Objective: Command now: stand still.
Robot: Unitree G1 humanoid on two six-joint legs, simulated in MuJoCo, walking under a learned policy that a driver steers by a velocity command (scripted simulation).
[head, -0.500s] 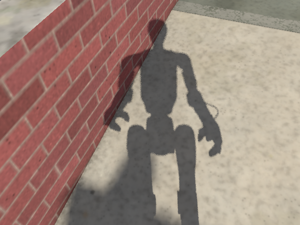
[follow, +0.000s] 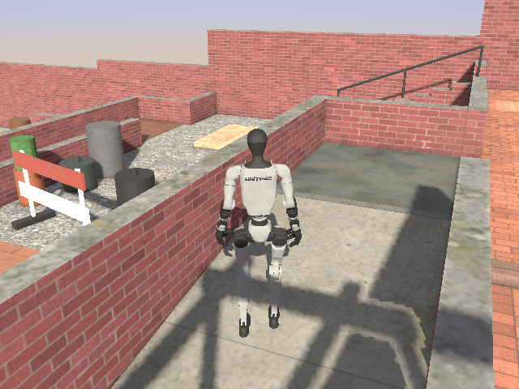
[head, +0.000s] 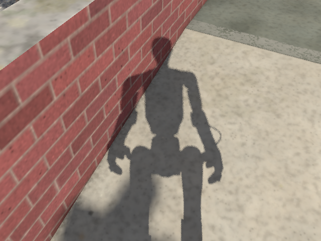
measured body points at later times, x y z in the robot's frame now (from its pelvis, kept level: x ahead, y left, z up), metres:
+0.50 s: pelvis +0.06 -0.04 -0.01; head +0.06 -0.05 +0.44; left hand +0.12 +0.23 -0.13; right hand +0.06 -0.29 -0.16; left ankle -0.02 +0.10 -0.73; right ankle +0.07 -0.12 -0.73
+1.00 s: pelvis +0.32 -0.04 +0.03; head +0.35 -0.05 +0.48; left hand +0.31 +0.20 -0.12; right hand +0.45 -0.28 -0.10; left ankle +0.41 +0.03 -0.69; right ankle +0.14 -0.13 -0.60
